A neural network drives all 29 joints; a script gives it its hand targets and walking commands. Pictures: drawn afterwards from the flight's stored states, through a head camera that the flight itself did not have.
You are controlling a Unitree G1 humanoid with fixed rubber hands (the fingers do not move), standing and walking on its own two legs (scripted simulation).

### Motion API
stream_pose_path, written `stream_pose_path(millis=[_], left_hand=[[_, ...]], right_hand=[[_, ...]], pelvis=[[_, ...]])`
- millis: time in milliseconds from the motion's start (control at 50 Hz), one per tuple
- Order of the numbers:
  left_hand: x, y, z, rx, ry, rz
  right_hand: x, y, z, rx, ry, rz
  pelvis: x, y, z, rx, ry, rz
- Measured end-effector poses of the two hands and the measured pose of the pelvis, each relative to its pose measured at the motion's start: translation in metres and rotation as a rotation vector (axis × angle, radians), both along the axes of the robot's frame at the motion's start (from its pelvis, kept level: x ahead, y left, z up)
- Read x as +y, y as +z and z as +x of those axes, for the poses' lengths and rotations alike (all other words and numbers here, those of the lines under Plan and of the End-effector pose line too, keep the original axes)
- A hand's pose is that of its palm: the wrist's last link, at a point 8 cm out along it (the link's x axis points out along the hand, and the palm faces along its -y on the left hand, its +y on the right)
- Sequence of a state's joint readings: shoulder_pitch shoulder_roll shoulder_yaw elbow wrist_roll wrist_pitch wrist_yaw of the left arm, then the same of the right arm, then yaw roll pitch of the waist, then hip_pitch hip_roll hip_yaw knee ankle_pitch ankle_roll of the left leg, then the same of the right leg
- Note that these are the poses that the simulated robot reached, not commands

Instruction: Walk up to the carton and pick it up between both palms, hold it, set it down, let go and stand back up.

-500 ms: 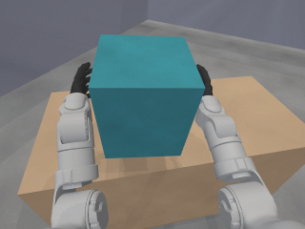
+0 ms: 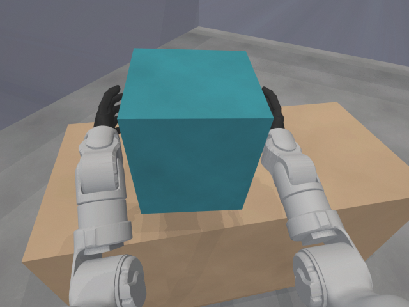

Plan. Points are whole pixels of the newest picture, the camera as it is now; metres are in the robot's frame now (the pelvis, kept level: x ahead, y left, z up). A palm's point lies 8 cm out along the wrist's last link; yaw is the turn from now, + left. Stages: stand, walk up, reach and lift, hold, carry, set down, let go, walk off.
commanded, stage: hold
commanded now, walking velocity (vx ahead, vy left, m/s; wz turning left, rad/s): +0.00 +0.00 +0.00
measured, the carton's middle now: (191, 134) +0.38 +0.01 +0.17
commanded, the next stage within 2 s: set down in 1.34 s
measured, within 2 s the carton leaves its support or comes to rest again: neither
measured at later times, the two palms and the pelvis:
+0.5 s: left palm (108, 127) +0.36 +0.15 +0.21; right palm (272, 129) +0.36 -0.15 +0.19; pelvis +0.00 +0.00 +0.00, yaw +0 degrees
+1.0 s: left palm (104, 131) +0.36 +0.16 +0.20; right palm (269, 130) +0.36 -0.14 +0.19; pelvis +0.00 +0.00 +0.00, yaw +0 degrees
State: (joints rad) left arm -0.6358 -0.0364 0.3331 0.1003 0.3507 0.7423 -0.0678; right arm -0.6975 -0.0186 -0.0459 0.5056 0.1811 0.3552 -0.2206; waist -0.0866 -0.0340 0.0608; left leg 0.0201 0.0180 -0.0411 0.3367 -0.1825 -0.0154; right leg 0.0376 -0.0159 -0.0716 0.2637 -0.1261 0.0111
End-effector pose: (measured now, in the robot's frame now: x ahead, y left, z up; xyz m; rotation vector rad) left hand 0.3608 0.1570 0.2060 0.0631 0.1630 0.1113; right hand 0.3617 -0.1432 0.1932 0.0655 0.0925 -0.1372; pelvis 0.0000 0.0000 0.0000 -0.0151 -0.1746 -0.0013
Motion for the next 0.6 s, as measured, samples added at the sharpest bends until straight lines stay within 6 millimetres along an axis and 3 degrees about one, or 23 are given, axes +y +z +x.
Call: stream_pose_path(millis=[300, 600], left_hand=[[0.0047, 0.0013, -0.0017, 0.009, 0.0, 0.009], [-0.0039, 0.004, 0.0032, -0.007, -0.01, 0.009]], right_hand=[[0.0048, -0.0013, -0.0019, 0.009, 0.0, 0.005], [-0.0037, 0.0024, 0.0002, -0.009, -0.009, -0.003]], pelvis=[[0.0035, 0.0001, -0.0044, 0.0, -0.002, 0.001], [0.0014, 0.0002, -0.0016, 0.005, -0.006, 0.001]])
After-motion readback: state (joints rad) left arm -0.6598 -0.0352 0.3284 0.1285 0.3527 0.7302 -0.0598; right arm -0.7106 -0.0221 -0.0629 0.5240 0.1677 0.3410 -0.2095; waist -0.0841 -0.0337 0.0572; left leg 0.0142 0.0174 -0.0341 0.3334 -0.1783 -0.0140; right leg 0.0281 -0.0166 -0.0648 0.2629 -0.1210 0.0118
